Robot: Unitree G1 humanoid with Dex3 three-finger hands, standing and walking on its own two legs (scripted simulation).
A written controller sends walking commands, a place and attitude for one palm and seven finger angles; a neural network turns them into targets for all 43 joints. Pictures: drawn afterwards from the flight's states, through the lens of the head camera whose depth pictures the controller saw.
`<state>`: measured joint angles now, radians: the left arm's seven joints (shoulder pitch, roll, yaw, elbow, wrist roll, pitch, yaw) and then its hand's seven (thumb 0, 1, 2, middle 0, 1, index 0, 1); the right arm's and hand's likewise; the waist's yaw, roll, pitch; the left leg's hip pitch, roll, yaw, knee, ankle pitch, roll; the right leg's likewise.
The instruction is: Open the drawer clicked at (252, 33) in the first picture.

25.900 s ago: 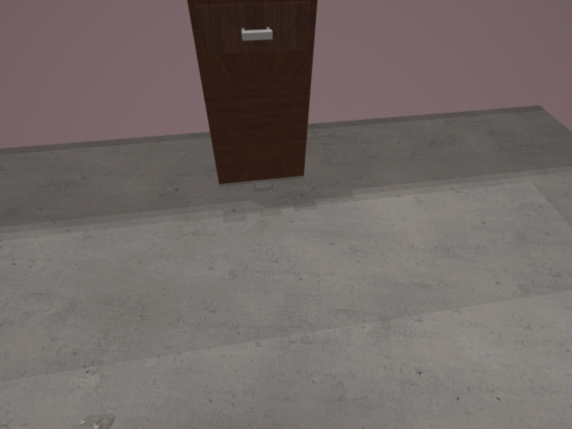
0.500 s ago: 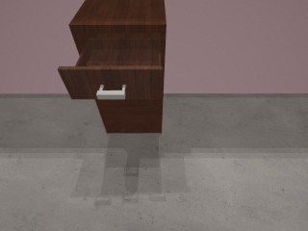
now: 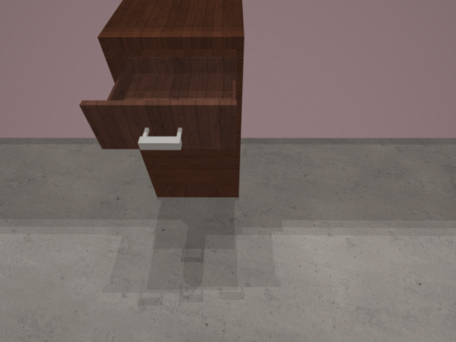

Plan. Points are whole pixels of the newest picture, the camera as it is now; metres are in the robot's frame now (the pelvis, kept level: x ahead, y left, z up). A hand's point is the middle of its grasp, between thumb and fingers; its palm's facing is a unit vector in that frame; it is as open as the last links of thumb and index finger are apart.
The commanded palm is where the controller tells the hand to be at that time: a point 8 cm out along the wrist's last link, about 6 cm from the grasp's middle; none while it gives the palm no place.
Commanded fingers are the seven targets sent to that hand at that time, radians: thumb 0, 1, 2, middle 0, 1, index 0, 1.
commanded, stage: look to check the result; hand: left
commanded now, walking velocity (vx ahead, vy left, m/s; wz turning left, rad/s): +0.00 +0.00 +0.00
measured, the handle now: (161, 137) +0.60 +0.21 -0.04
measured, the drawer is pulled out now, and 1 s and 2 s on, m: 0.28 0.28 0.28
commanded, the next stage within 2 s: stand and wait in 0.02 s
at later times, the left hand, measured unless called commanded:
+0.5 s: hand out of the picture +0.10 +0.24 -0.16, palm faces -0.05 -0.94 -0.34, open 7.3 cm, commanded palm none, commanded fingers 0.00 0.90 0.90 -0.20 -0.30 -0.20 -0.30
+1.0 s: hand out of the picture +0.10 +0.25 -0.16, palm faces -0.04 -0.94 -0.34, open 7.3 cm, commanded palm none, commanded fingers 0.00 0.90 0.90 -0.20 -0.30 -0.20 -0.30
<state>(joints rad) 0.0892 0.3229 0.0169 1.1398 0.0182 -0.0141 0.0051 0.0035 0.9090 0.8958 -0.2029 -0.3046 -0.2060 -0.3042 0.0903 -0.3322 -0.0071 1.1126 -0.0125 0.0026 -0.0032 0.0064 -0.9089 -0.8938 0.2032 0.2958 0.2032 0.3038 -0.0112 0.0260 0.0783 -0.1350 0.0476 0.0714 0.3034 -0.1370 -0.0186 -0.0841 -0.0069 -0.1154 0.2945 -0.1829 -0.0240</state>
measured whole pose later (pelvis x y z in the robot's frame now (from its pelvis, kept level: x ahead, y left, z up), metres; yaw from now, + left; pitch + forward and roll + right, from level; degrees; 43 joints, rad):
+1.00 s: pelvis +0.02 +0.00 +0.00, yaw -1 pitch -1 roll +0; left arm 0.10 0.32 0.01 1.13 0.02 -0.02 0.01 0.00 0.91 0.90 -0.20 -0.30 -0.21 -0.30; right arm 0.10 -0.32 0.00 1.12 -0.01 0.00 -0.01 0.01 -0.91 -0.89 0.20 0.30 0.20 0.30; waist -0.01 0.01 0.06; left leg -0.10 0.05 0.09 0.29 -0.16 -0.02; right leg -0.05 -0.01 -0.10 0.27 -0.20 -0.02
